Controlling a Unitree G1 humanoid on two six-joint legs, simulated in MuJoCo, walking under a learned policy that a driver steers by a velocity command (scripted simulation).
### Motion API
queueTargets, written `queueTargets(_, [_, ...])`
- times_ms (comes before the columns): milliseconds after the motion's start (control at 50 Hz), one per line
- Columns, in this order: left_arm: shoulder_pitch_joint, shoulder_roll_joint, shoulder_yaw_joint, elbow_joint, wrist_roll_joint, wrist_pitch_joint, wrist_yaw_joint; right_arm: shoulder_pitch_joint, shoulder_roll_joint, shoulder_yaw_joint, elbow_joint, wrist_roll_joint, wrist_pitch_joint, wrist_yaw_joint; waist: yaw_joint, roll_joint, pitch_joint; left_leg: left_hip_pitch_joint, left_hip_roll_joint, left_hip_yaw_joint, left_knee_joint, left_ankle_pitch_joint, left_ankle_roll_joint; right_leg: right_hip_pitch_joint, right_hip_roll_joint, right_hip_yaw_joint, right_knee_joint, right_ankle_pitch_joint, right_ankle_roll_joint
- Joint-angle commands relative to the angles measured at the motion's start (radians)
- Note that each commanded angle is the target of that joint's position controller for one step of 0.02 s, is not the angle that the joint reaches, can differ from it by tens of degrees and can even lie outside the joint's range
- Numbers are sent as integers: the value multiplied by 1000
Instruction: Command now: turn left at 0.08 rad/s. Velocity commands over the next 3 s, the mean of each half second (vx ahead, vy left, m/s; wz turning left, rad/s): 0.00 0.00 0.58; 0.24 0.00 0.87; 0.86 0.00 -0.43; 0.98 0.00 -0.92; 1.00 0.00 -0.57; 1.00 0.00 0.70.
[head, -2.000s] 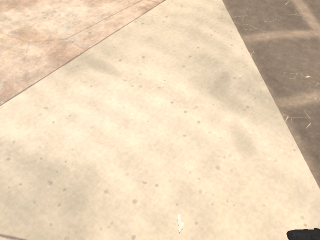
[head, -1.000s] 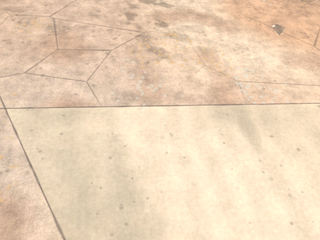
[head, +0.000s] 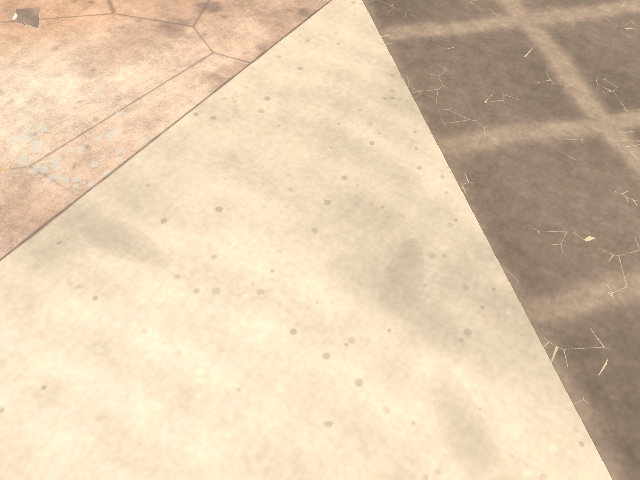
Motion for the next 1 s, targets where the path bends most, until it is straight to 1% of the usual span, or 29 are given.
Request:
queueTargets(20, [11, 47, 11, -47, -2, -22, 1, -42, -190, -40, -63, 24, -2, 17, 30, 246, -116, 102, 150, -222, -79, 279, 194, 137, 43, -85, -326, 107, 4])
queueTargets(60, [52, 88, 28, -31, -10, -25, 5, -14, -221, -51, -63, 47, -3, 16, 49, 223, -119, 50, 144, -277, -54, 277, 156, 273, 49, -68, -523, 268, -50])
queueTargets(80, [94, 129, 39, -32, -6, -24, 13, -12, -200, -45, -68, 45, -11, 16, 62, 170, -151, -41, 124, -274, -16, 168, 102, 393, -43, -9, -512, 341, -88])
queueTargets(100, [105, 211, 59, -30, 21, -15, 25, -12, -128, -27, -91, 35, -24, 21, 43, -55, -169, -207, 29, -148, 143, -26, 26, 476, -234, 136, -463, 530, -181])
queueTargets(120, [96, 205, 65, -13, 37, -10, 21, -27, -130, -26, -103, 42, -31, 17, 61, -247, -155, -278, -33, -1, 281, -312, -21, 387, -365, 236, -511, 587, -303])
queueTargets(140, [67, 140, 47, -38, 44, -20, 21, -33, -186, -47, -96, 35, -26, 14, 81, -194, -130, -310, -1, -9, 501, -408, -56, 364, -400, 252, -534, 663, -354])
queueTargets(160, [32, 98, 34, -43, 41, -29, 26, -11, -193, -61, -83, 41, -11, 10, 61, -157, -115, -343, 6, -18, 641, -403, -72, 352, -382, 204, -532, 712, -344])
queueTargets(200, [-51, 72, 28, -44, 10, -46, 31, 41, -159, -60, -67, 34, 27, 1, 22, -137, -75, -379, 43, -26, 704, -298, -103, 340, -319, 73, -522, 725, -288])
queueTargets(320, [-22, 118, 54, -12, 6, -36, 33, -53, -89, -26, -159, 34, 44, 42, 72, -134, -93, -262, 75, 72, 422, -174, -99, 350, -314, -96, -509, 694, -274])
queueTargets(380, [-18, 154, 70, 1, -18, -45, 14, -25, -131, -43, -176, 35, 58, 57, 59, -140, -104, -156, 51, 123, 291, -155, -54, 338, -348, -128, -457, 700, -249])
queueTargets(420, [-32, 144, 70, 12, -39, -54, 1, 44, -147, -61, -163, 35, 69, 53, 10, -113, -115, -11, 11, 152, 130, -49, -8, 285, -332, -193, -336, 656, -187])
queueTargets(440, [20, 111, 64, 36, -35, -61, -8, 122, -194, -85, -143, 30, 68, 37, -19, -14, -149, 159, -14, 104, 31, 85, 40, 192, -269, -256, -164, 595, -124])
queueTargets(460, [6, 60, 48, -1, 5, -65, -10, 184, -334, -123, -158, 32, 60, 15, -31, 266, -150, 374, 196, -256, -35, 551, 155, -125, -141, -305, 165, 103, -22])
queueTargets(480, [-74, 35, 31, -69, 25, -70, 0, 148, -390, -119, -192, -13, 27, 24, -24, 393, -253, 383, 394, -631, -89, 557, 396, -326, 12, -105, 397, -240, 12])
queueTargets(500, [-118, 93, 43, -61, 12, -70, 4, 133, -314, -98, -195, -11, 2, 35, -61, 224, -258, 373, 378, -552, -117, 444, 388, -343, -23, -2, 452, -212, -3])
queueTargets(520, [-135, 96, 43, -63, 0, -73, 8, 104, -279, -84, -181, 2, -11, 29, -31, 190, -191, 315, 319, -467, -114, 357, 329, -341, -33, 11, 429, -128, -29])
queueTargets(540, [-114, 102, 48, -43, 8, -73, 16, 52, -257, -79, -182, 22, -9, 18, 4, 108, -152, 267, 260, -405, -112, 281, 268, -334, -54, 19, 357, -38, -37])
queueTargets(560, [-104, 120, 55, -39, 16, -71, 23, -8, -239, -70, -194, 35, 0, 6, 31, 113, -131, 213, 227, -363, -109, 278, 235, -301, -57, 21, 288, 31, -36])
queueTargets(600, [-69, 97, 49, -16, 16, -69, 14, -45, -238, -65, -213, 21, 14, -12, 55, 126, -148, 145, 177, -327, -104, 326, 220, -215, -15, 4, 246, 116, -18])
queueTargets(700, [-78, 58, 30, 0, 5, -67, 8, -35, -258, -74, -215, 28, 28, -27, 42, 138, -151, 117, 128, -387, -83, 179, 201, -158, 45, 26, 0, 181, 12])
queueTargets(720, [-84, 60, 30, 0, 4, -67, 6, -40, -259, -75, -218, 27, 31, -27, 39, 150, -143, 101, 121, -409, -80, 140, 195, -143, 53, 32, -36, 185, 12])
queueTargets(780, [-96, 83, 34, -6, -18, -91, -16, -8, -263, -71, -212, 37, 23, -16, 15, 205, -137, 46, 111, -522, -156, -387, 205, -80, 60, 34, -148, 170, -12])
queueTargets(860, [-47, 99, 51, 6, -43, -142, -30, -33, -233, -51, -220, 37, 9, -2, 56, 228, -88, -76, 88, -588, -130, -471, 191, 139, 49, 29, -323, 133, -44])
queueTargets(900, [134, 126, 75, 63, -48, -154, -23, -87, -170, -27, -245, 38, 6, -3, 155, 146, -99, -315, -1, -477, 70, -512, 104, 478, -43, 53, -493, 224, -82])
queueTargets(920, [244, 164, 79, 74, -24, -155, -19, -28, -62, 4, -231, 26, 0, -1, 154, -26, -189, -384, -114, -266, 435, -466, 46, 610, -250, 289, -538, -15, -141])
queueTargets(940, [220, 220, 78, 70, 32, -163, -36, -37, -89, 4, -295, 52, -19, -1, 97, -193, -83, -614, -97, -228, 582, -367, 42, 525, -376, 686, -682, -385, -259])
queueTargets(960, [145, 189, 64, 66, 91, -128, -34, -137, -183, -18, -275, -55, -9, 27, 113, -108, 40, -666, -77, -176, 661, -251, 40, 384, -415, 715, -740, -488, -267])
queueTargets(980, [143, 146, 50, 71, 70, -115, -36, -142, -184, -22, -258, -60, -13, 46, 99, -38, 80, -646, -71, -200, 674, -169, 35, 328, -360, 600, -715, -400, -246])
queueTargets(1000, [156, 133, 41, 80, 50, -113, -36, -94, -171, -17, -229, -59, -19, 62, 82, -29, 59, -580, -72, -202, 658, -116, 22, 303, -290, 485, -696, -298, -218])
